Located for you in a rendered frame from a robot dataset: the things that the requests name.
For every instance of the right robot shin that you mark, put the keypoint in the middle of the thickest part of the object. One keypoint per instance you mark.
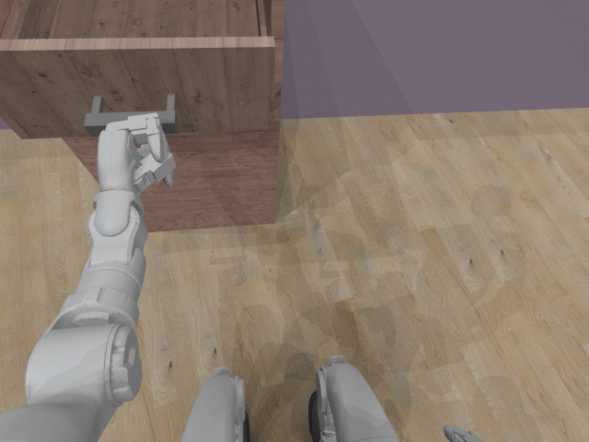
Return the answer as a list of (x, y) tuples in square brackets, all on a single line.
[(326, 423)]

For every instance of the cabinet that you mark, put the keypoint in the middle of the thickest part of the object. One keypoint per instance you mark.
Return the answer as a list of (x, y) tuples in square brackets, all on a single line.
[(221, 179)]

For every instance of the handle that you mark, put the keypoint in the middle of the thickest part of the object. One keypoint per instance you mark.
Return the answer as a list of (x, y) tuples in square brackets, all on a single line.
[(96, 121)]

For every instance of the left robot hand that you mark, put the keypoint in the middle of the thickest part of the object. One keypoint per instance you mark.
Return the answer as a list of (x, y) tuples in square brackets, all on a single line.
[(118, 156)]

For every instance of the robot left upper arm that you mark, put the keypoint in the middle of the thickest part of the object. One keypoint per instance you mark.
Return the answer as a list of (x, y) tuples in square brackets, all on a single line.
[(77, 379)]

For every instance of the drawer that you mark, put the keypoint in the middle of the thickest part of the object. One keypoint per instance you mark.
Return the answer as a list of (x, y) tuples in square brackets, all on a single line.
[(214, 55)]

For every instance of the robot left forearm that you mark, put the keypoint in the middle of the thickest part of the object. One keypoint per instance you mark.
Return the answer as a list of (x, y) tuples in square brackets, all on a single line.
[(109, 287)]

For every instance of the robot left thigh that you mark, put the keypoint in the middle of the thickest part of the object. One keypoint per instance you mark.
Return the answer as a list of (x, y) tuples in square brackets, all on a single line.
[(218, 408)]

